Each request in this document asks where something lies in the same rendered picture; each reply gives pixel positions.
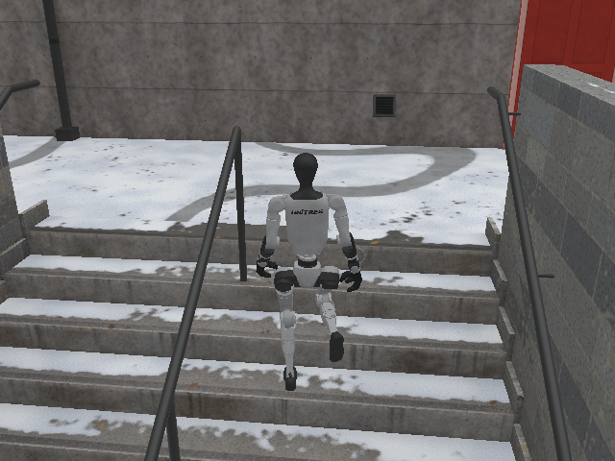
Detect stairs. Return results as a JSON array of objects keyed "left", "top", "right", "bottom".
[{"left": 0, "top": 231, "right": 516, "bottom": 461}]

